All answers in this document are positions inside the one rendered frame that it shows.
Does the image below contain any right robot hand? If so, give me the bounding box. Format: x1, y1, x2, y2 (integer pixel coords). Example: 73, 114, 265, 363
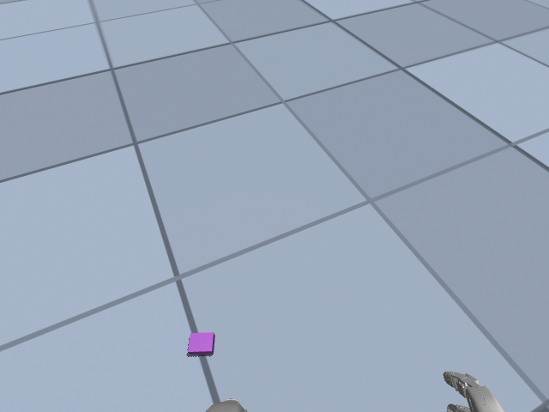
443, 372, 505, 412

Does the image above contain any small box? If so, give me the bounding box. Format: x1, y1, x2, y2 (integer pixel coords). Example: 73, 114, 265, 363
188, 332, 215, 355

